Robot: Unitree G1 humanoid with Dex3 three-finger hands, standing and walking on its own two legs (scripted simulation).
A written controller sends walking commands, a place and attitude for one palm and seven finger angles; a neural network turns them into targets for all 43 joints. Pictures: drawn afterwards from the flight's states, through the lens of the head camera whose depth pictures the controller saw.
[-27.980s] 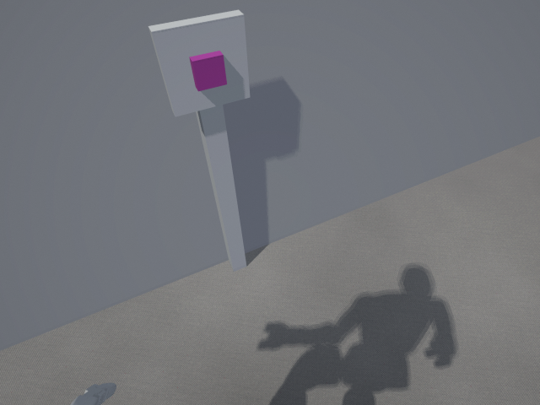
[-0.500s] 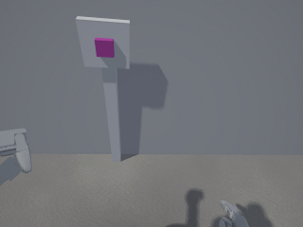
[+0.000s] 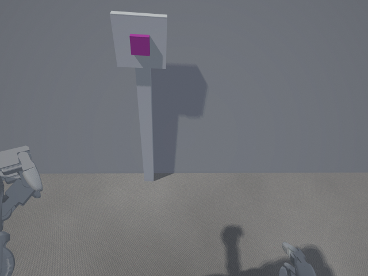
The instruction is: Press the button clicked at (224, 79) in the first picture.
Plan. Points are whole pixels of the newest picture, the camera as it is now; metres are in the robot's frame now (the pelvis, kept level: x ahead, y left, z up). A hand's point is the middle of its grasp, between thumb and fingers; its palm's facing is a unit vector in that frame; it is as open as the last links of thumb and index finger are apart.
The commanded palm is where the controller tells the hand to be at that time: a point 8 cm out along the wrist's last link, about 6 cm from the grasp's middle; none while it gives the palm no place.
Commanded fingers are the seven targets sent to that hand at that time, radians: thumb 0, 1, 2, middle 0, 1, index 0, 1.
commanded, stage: stop stepping back and stand still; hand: left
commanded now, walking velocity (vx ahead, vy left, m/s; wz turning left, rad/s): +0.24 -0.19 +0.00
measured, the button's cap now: (140, 44) +0.82 +0.19 +0.15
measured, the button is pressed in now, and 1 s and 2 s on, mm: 0 0 0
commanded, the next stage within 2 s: let the arm hang, fingers relaxed in 0.90 s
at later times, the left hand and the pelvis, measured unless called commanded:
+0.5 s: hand (58, 178) +0.22 +0.21 +0.18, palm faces +0.40 -0.82 -0.41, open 3.1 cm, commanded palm +0.16 +0.27 +0.19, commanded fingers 0.00 0.90 0.90 -1.30 -1.50 -1.30 -1.50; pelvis +0.03 -0.02 +0.00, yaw +1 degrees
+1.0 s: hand (62, 172) +0.23 +0.22 +0.18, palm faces +0.37 -0.80 -0.47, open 3.1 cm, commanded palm none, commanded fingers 0.00 0.90 0.90 -1.26 -1.46 -1.26 -1.46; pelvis +0.05 -0.02 +0.01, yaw +1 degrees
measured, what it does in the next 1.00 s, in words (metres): steps on the spot: right foot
